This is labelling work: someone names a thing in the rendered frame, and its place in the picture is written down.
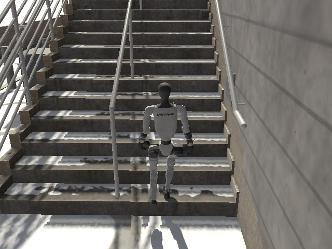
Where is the robot foot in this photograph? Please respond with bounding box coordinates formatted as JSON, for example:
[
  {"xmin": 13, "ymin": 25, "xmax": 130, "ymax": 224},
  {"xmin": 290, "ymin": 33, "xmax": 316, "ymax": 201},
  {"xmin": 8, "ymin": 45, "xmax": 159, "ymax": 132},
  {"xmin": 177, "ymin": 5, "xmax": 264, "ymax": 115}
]
[
  {"xmin": 149, "ymin": 200, "xmax": 158, "ymax": 214},
  {"xmin": 162, "ymin": 186, "xmax": 170, "ymax": 199}
]

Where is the right robot foot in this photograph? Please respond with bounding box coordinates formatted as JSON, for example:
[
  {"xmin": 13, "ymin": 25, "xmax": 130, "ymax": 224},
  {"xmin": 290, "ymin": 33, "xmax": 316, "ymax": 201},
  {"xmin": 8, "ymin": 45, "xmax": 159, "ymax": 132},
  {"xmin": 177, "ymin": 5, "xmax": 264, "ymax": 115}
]
[{"xmin": 162, "ymin": 186, "xmax": 170, "ymax": 199}]

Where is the robot right upper arm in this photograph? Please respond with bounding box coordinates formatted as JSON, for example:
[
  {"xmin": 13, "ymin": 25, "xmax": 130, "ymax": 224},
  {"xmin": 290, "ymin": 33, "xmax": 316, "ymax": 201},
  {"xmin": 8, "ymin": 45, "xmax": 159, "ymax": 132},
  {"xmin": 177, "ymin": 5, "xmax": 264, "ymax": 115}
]
[{"xmin": 176, "ymin": 105, "xmax": 190, "ymax": 133}]

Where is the left robot hand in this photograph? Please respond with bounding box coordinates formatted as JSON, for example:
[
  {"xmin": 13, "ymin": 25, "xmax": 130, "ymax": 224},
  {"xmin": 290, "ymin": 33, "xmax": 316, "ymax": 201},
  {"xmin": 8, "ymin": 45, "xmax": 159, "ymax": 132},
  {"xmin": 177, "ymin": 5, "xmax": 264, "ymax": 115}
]
[{"xmin": 139, "ymin": 141, "xmax": 150, "ymax": 150}]

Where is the left robot forearm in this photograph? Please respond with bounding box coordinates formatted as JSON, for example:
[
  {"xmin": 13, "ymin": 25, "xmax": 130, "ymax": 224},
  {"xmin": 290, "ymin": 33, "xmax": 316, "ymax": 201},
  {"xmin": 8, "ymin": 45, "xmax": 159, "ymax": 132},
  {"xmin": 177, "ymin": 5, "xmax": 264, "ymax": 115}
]
[{"xmin": 139, "ymin": 126, "xmax": 148, "ymax": 143}]

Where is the right robot forearm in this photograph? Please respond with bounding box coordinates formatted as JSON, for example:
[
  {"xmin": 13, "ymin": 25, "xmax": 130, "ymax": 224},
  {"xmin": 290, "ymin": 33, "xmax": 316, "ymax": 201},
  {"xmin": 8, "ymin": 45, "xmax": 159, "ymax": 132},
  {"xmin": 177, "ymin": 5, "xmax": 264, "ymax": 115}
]
[{"xmin": 184, "ymin": 126, "xmax": 193, "ymax": 146}]

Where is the left robot foot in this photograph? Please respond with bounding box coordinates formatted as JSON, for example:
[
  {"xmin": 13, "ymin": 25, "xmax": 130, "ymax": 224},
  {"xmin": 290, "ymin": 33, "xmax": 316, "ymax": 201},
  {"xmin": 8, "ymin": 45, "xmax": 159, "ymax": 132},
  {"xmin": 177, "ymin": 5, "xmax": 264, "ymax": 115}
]
[{"xmin": 149, "ymin": 200, "xmax": 158, "ymax": 214}]

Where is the robot left upper arm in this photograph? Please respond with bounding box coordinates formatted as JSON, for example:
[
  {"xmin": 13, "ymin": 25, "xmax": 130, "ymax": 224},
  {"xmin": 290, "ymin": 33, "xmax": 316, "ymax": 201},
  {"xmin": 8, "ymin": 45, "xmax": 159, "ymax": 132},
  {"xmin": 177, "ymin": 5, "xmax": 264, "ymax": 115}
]
[{"xmin": 142, "ymin": 105, "xmax": 155, "ymax": 134}]

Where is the right robot hand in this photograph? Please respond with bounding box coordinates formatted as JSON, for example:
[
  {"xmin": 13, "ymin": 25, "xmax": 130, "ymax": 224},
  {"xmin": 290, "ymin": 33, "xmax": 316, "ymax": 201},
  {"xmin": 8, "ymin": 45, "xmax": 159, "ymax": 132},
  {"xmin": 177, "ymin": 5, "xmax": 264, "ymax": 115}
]
[{"xmin": 183, "ymin": 145, "xmax": 194, "ymax": 156}]

